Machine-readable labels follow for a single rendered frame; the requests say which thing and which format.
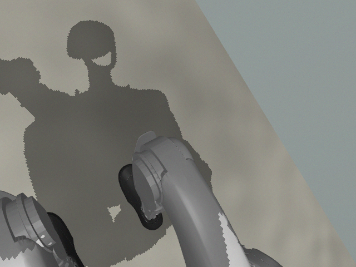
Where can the left robot foot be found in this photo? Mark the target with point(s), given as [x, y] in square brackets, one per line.
[66, 238]

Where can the right robot hand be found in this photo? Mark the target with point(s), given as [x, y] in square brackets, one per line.
[257, 258]

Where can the right robot foot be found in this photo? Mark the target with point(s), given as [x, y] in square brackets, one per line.
[125, 178]

